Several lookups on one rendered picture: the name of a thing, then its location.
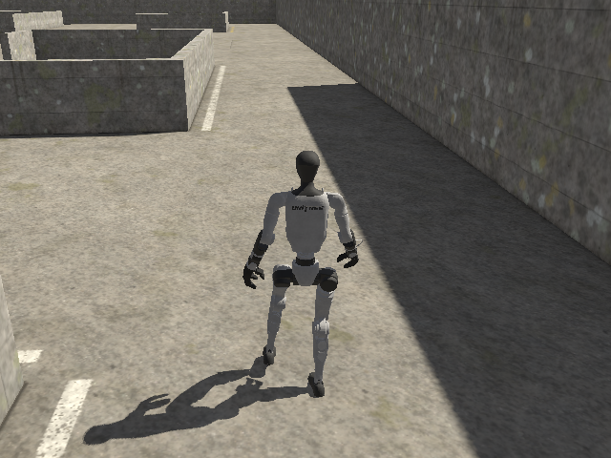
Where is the robot left upper arm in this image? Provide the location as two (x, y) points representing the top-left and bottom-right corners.
(260, 192), (287, 245)

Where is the right robot hand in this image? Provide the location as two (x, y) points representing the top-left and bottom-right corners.
(337, 252), (359, 268)

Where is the left robot hand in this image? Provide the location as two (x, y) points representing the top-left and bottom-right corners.
(242, 265), (264, 289)

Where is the robot left forearm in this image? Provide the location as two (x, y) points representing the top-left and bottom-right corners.
(246, 230), (268, 270)

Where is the robot right thigh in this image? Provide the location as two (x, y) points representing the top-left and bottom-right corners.
(312, 267), (338, 338)

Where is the robot torso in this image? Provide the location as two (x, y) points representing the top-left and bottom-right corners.
(285, 187), (329, 286)

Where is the robot right forearm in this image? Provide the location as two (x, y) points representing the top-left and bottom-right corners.
(343, 229), (358, 258)

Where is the robot right upper arm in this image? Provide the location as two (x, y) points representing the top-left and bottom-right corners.
(327, 192), (353, 243)

